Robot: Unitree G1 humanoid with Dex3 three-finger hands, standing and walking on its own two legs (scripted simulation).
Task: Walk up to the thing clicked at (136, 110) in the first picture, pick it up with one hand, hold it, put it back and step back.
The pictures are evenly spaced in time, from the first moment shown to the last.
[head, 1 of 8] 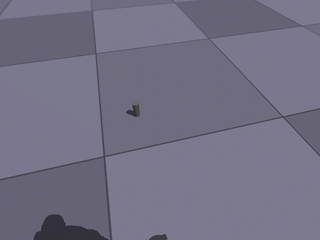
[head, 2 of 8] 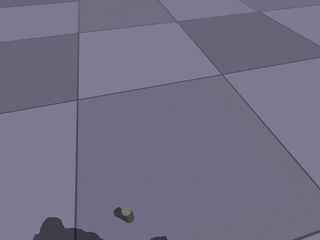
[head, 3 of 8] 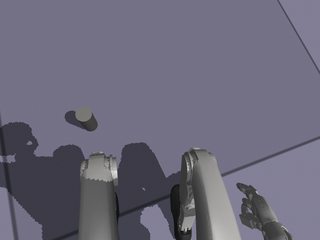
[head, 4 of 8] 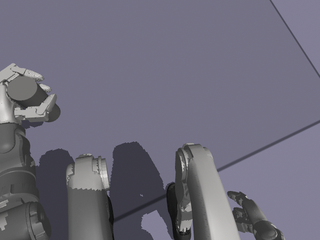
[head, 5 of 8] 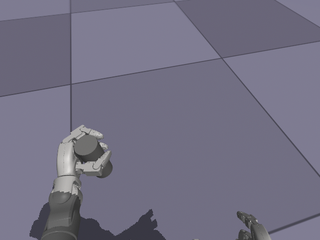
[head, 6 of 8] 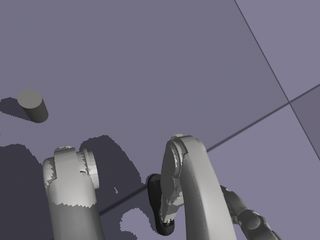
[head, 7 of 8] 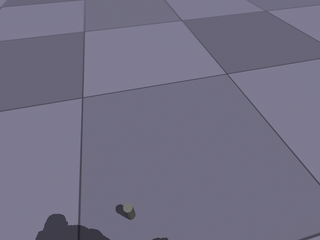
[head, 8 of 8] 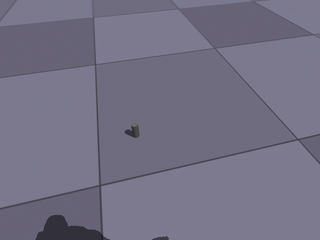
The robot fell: no
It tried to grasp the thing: yes
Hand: left
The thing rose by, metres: 0.69
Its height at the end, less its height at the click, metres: +0.00
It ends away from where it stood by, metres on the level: 0.01
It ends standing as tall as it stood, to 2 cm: yes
